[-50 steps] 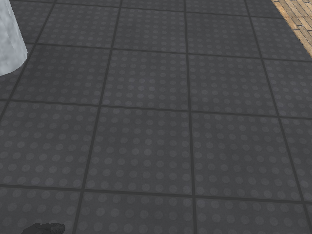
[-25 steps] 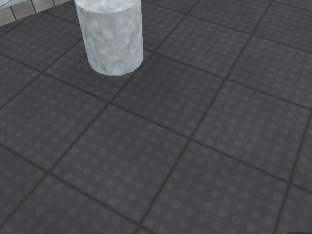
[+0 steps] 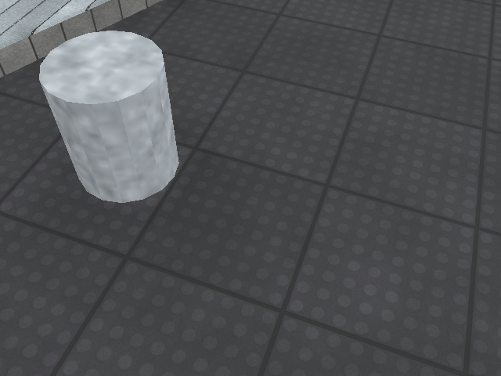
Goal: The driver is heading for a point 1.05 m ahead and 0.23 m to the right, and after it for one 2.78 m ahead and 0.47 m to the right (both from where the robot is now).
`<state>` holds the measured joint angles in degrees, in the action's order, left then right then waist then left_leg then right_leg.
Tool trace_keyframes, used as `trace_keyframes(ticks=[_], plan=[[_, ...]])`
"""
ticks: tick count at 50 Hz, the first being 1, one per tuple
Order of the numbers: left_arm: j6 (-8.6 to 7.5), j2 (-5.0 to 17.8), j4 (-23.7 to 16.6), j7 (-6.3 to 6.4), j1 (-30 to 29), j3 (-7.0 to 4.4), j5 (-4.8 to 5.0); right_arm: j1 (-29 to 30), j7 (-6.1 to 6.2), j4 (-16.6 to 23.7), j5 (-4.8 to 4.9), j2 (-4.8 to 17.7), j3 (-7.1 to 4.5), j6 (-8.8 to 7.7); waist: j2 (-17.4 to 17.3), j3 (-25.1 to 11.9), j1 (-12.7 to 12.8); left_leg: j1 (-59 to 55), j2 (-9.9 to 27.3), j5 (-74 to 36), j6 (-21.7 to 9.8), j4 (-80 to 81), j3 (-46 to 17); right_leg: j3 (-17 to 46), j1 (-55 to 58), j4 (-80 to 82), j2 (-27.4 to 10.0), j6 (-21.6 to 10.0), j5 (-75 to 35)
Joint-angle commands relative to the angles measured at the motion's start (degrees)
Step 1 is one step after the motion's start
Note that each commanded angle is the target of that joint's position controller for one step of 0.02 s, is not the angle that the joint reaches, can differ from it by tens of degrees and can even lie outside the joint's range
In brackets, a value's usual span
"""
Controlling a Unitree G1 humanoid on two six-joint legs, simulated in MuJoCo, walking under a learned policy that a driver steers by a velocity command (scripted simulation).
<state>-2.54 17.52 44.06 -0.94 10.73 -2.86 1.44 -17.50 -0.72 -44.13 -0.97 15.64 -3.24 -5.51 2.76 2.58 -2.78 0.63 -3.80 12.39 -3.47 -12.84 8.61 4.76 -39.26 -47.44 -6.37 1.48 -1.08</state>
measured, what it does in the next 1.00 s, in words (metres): walks ahead, turning right: right foot, then left foot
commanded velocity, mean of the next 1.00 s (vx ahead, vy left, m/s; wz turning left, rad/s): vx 0.50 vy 0.00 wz -0.42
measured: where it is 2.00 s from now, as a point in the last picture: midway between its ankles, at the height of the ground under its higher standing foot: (336, 202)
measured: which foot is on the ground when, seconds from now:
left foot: down 0.00-0.22, up 0.24-0.66, down 0.68-1.00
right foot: up 0.00-0.18, down 0.20-0.70, up 0.72-1.00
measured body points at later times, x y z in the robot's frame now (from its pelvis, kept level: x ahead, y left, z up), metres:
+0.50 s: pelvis +0.28 -0.07 +0.00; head +0.32 -0.09 +0.45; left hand +0.44 +0.19 -0.10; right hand +0.41 -0.37 -0.08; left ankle +0.47 +0.08 -0.68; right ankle +0.25 -0.13 -0.74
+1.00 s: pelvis +0.56 -0.10 +0.00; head +0.59 -0.11 +0.45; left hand +0.84 +0.03 -0.09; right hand +0.45 -0.36 -0.12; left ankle +0.57 +0.01 -0.74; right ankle +0.61 -0.31 -0.69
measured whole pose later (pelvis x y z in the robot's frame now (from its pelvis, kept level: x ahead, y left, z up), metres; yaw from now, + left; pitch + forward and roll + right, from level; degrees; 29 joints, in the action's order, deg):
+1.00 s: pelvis +0.56 -0.10 +0.00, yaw -27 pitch +1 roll +1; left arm -3.3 16.2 38.4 -0.7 8.3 -2.2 0.4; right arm -21.5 -0.9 -47.4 0.6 15.6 -2.6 -4.9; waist 2.5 1.5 -4.9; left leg 4.7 -2.9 11.6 -2.0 -15.0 1.0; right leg 3.0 -35.7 -42.8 -5.0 0.5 5.9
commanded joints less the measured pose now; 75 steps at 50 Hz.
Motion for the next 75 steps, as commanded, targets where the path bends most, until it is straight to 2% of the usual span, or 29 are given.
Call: trace_keyframes(ticks=[1,6,8,10,11,12,13,14,16,20,25,29,33,34,35,36,37,39,43,48,55,58,59,60,61,62,65,69,75], plan=[[-0.86,1.44,-4.89,-1.0,-5.23,0.18,-0.18,1.56,0.67,2.62,0.46,9.04,-2.26,-0.67,-4.25,2.7,-1.15,2.94,16.4,-17.19,-6.55,6.77,-2.65,-2.43,1.9,7.17,0.25,-0.8,-5.82],[-0.85,1.91,-9.23,-2.91,-10.41,0.14,-0.23,-1.15,1.22,0.33,1.63,10.84,-3.0,1.78,-4.86,3.23,-1.72,-8.21,19.7,-29.91,-5.27,0.13,-0.41,-6.4,-1.58,12.51,2.34,-4.2,3.84],[-0.41,3.73,-9.73,-3.17,-7.26,-0.84,-0.23,0.01,1.89,0.71,1.77,12.52,-3.42,2.68,-7.36,-0.82,1.11,-9.65,19.52,-49.94,-3.8,-7.92,1.25,-10.0,5.35,12.03,6.18,-6.51,9.85],[0.02,8.38,-6.98,-2.38,6.65,-3.63,0.0,1.57,2.59,1.34,1.99,12.83,-3.26,3.46,-7.02,-8.99,9.4,-3.43,16.85,-55.34,-1.12,-27.61,3.49,-10.92,25.38,15.62,10.61,-10.28,8.87],[0.74,13.13,-5.45,-1.13,15.08,-5.37,0.09,0.33,2.79,2.38,0.98,10.5,-2.19,2.86,-0.46,-14.54,12.55,10.89,14.05,-35.33,1.35,-45.06,3.41,1.82,43.1,16.92,3.17,-13.92,7.44],[0.35,17.78,-6.97,-0.88,12.28,-5.99,0.29,-4.12,1.83,5.61,0.11,3.18,0.14,1.0,13.37,-20.16,5.8,36.69,-0.12,18.37,5.5,-66.31,-2.86,37.36,60.96,23.95,-11.7,-26.56,16.52],[-0.34,12.67,-7.79,-1.1,13.4,-4.5,-0.16,0.61,0.67,5.67,1.7,8.58,-0.7,-1.27,5.34,-24.45,10.06,43.0,1.74,20.17,4.15,-70.3,-15.78,42.68,63.82,29.5,-12.89,-26.01,20.54],[-0.88,9.8,-7.45,-1.03,11.86,-3.73,-0.53,5.62,0.06,7.55,3.62,10.12,-0.99,-2.32,2.65,-16.33,10.29,46.05,4.55,15.56,2.83,-67.78,-15.5,33.14,58.1,30.08,-10.91,-22.86,17.91],[-1.29,6.64,-8.07,-0.95,5.04,-2.75,-0.25,7.37,0.79,7.3,1.03,9.3,-1.02,-2.64,-4.96,-6.81,5.34,41.41,8.95,8.84,2.76,-55.91,-14.13,20.85,42.5,31.13,-5.76,-18.85,5.05],[-1.49,7.44,-8.86,0.17,2.38,-2.81,-0.79,4.5,0.74,7.01,0.05,7.68,-0.85,-0.49,-1.76,-4.33,1.64,33.81,9.58,5.33,6.56,-46.84,-12.52,13.99,29.19,34.15,-2.57,-19.5,-7.41],[-0.57,9.57,-7.16,1.59,5.78,-3.46,-0.14,15.3,0.43,9.66,0.26,4.49,0.67,-0.4,1.01,-2.43,5.82,28.07,5.4,-13.99,8.47,-24.56,-10.62,8.64,23.08,33.34,2.62,-14.71,-0.4],[0.13,9.21,-5.64,1.87,9.15,-3.46,0.34,18.78,-0.36,10.77,1.4,6.83,-0.18,-1.23,2.53,-2.8,6.85,25.45,3.84,-15.35,7.19,-16.82,-13.11,14.96,27.82,29.32,0.2,-12.98,6.49],[0.38,6.69,-5.32,1.85,8.22,-2.81,-0.42,9.45,-0.34,8.24,1.01,9.46,-1.97,-2.21,4.43,-5.47,1.61,14.17,4.4,-10.46,2.44,-12.71,-11.66,16.74,31.1,19.62,0.19,-10.0,1.37],[0.22,3.66,-5.77,1.55,8.68,-1.61,-1.03,2.84,0.01,7.59,0.03,11.44,-2.66,-2.48,1.22,-11.86,-1.38,2.59,10.46,-8.43,-0.83,-13.61,-16.99,13.5,27.64,7.5,3.17,-8.15,3.78],[-0.31,0.18,-6.68,1.57,15.77,-0.45,0.01,-3.52,0.01,5.95,-1.0,16.69,-4.05,-1.97,-13.48,-19.59,-0.06,-16.66,22.27,2.75,-9.97,-10.38,-40.07,5.67,9.78,-12.18,11.56,-3.62,19.44],[-0.68,3.04,-6.24,1.65,17.18,-0.55,0.7,-5.9,-0.78,4.48,0.65,14.1,-3.79,-1.56,-19.38,-19.07,-0.54,-18.51,26.57,17.94,-12.84,-3.71,-56.04,5.8,-0.89,-22.13,10.9,-2.67,34.51],[-0.64,7.39,-6.08,1.58,12.34,-1.68,0.98,-2.96,-0.74,4.93,1.47,9.97,-2.6,-1.36,-12.33,-10.9,-1.46,-12.31,24.9,22.85,-10.67,-2.47,-50.27,7.03,-4.68,-26.1,8.2,-2.78,30.19],[-0.76,7.12,-7.85,1.54,4.06,-1.7,-0.65,1.81,-0.6,5.11,0.76,7.01,-1.45,-0.62,-5.9,-2.45,-0.59,-0.06,19.51,10.81,-8.14,-0.98,-35.69,3.44,-3.67,-22.54,4.72,-2.97,23.3],[-0.74,3.36,-7.46,0.85,5.16,-1.07,-0.85,2.48,-0.32,3.71,0.84,6.35,-0.95,-1.06,-8.66,-2.43,2.29,6.67,16.03,-3.58,-8.98,2.81,-25.65,0.43,2.06,-13.78,1.27,-2.16,17.85],[-1.62,0.9,-9.71,0.28,-3.91,0.33,-1.21,0.12,0.12,1.28,1.7,9.81,-1.7,-0.43,-7.0,-0.94,-0.36,6.63,15.02,-11.79,-8.81,4.75,-17.83,-2.23,3.3,4.98,1.11,-0.79,5.47],[-2.69,2.05,-12.65,-1.27,-12.9,-0.02,-0.37,-6.0,0.38,-2.84,2.62,10.96,-1.68,1.43,-7.3,1.07,-1.97,0.79,17.53,-16.19,-6.6,0.97,-17.63,-3.31,7.98,17.64,4.02,-2.74,3.24],[-3.17,6.22,-9.48,-0.82,-1.37,-2.26,-0.91,-4.31,0.81,-2.84,2.62,11.76,-1.72,2.18,-6.74,-5.61,5.46,2.82,14.64,-30.12,-3.85,-12.18,-15.86,-5.02,27.14,22.41,6.27,-5.73,4.43],[-3.03,9.5,-7.7,-0.14,8.28,-3.5,-1.73,-3.22,0.79,-1.51,1.71,9.18,-0.62,1.91,-4.52,-13.35,10.0,11.7,11.68,-22.93,-1.7,-25.66,-13.85,0.7,43.2,19.7,-0.28,-8.63,3.37],[-2.29,15.09,-6.73,0.35,14.19,-4.88,-2.53,-9.21,0.73,0.15,1.42,2.71,1.43,0.99,9.31,-22.74,9.22,33.41,3.44,3.52,2.66,-47.38,-8.89,23.21,64.52,21.29,-15.75,-16.43,10.45],[-1.87,10.41,-6.25,0.36,15.12,-3.78,-2.01,-8.48,0.7,-0.71,2.56,5.84,0.72,0.31,10.57,-24.4,10.22,40.02,3.15,20.43,2.93,-56.77,-15.08,33.95,62.36,27.56,-18.03,-18.3,18.82],[-1.85,7.63,-6.07,0.4,11.53,-2.7,-1.5,-4.37,0.57,0.37,3.78,10.02,-0.71,0.17,6.85,-14.68,9.66,43.98,6.01,17.0,2.54,-59.84,-15.78,26.25,54.95,29.34,-16.08,-15.92,21.16],[-2.73,2.89,-5.63,0.06,2.55,-1.27,-1.88,-0.74,0.86,1.08,2.53,7.81,-1.09,1.6,4.15,-3.75,4.47,38.9,11.07,6.46,3.08,-54.21,-14.45,10.44,36.37,35.89,-9.95,-12.94,13.51],[-4.35,3.86,-3.51,0.12,-0.24,-2.18,-2.31,-0.47,0.94,1.55,2.49,4.68,-0.85,3.69,1.68,-0.88,1.72,37.05,11.73,-0.02,4.61,-50.11,-14.93,0.23,30.08,40.37,-9.14,-13.34,1.71],[-3.82,6.98,-0.66,1.24,2.7,-3.12,-1.85,9.72,-1.12,5.19,2.14,2.69,0.05,3.13,-0.95,1.5,5.07,35.83,10.59,-15.56,3.53,-30.74,-10.62,-11.1,33.09,41.16,-7.55,-11.35,-2.88]])
Keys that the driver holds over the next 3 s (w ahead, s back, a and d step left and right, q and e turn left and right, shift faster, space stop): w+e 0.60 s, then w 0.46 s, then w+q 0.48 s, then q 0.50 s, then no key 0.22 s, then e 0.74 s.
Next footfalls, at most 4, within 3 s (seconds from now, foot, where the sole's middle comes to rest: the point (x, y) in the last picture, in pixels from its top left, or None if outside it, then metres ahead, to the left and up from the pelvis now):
0.20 right None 0.29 -0.14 -0.78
0.68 left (251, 333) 0.60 -0.01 -0.78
1.18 right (365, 285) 0.73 -0.36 -0.78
1.68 left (300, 196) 1.08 -0.20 -0.78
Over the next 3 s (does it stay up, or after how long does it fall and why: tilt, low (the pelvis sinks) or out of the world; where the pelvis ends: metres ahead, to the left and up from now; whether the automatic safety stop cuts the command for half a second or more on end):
stays up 1.00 -0.34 0.00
